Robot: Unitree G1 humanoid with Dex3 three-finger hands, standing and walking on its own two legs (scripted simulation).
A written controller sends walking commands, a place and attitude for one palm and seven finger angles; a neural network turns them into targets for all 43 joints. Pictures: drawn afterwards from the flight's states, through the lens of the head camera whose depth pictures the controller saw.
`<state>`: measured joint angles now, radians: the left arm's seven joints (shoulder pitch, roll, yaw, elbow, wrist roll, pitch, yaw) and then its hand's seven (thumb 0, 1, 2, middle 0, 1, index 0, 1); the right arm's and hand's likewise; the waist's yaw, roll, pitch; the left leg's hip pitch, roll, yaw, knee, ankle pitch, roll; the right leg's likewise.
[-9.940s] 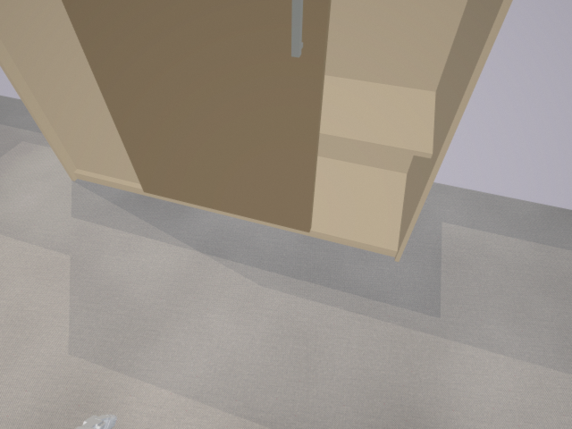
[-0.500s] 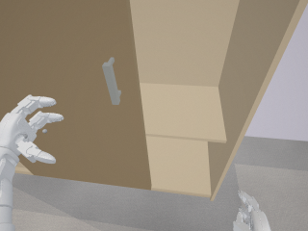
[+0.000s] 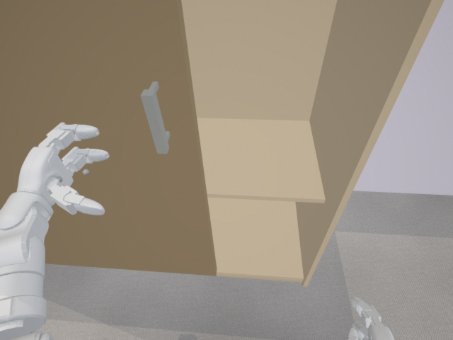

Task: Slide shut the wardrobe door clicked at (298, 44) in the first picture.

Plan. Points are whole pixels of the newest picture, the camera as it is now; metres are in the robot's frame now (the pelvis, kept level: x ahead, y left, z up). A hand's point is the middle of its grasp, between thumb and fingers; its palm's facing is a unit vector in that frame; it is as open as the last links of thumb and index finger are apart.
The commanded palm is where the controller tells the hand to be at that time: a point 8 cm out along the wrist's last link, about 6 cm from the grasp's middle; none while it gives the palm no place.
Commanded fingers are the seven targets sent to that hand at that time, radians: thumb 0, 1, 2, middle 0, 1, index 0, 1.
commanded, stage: move the hooked fingers beside the handle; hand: left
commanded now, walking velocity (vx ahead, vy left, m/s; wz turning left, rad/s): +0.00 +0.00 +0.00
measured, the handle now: (158, 118) +0.51 +0.16 +0.14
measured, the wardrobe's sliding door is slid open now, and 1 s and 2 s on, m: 0.38 0.38 0.38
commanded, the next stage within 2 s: feel for the door with the fingertips in 1.72 s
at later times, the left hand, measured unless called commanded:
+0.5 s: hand (101, 150) +0.39 +0.24 +0.16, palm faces -0.01 -1.00 -0.03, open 14.0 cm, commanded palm +0.37 +0.29 +0.15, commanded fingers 0.00 -0.50 0.30 -0.30 -1.20 -0.30 -1.20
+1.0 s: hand (121, 135) +0.44 +0.22 +0.15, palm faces -0.02 -1.00 -0.02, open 14.0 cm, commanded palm +0.41 +0.28 +0.15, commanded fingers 0.00 -0.50 0.30 -0.30 -1.20 -0.30 -1.20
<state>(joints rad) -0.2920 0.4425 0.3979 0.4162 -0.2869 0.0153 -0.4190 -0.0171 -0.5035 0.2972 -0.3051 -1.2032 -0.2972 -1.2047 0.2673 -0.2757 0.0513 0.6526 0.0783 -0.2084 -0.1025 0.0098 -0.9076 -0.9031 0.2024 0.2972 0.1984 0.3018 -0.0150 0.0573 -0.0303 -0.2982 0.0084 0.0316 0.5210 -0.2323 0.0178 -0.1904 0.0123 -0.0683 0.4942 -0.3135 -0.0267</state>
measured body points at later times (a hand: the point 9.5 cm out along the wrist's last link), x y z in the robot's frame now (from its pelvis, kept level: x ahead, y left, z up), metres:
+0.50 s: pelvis +0.00 +0.01 +0.00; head +0.01 +0.00 +0.45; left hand +0.39 +0.29 +0.16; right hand +0.12 -0.25 -0.10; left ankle +0.03 +0.11 -0.74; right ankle -0.03 -0.10 -0.74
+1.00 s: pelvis +0.00 +0.01 +0.00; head +0.02 +0.01 +0.45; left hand +0.43 +0.27 +0.16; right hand +0.07 -0.26 -0.12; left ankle +0.03 +0.11 -0.74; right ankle -0.03 -0.10 -0.74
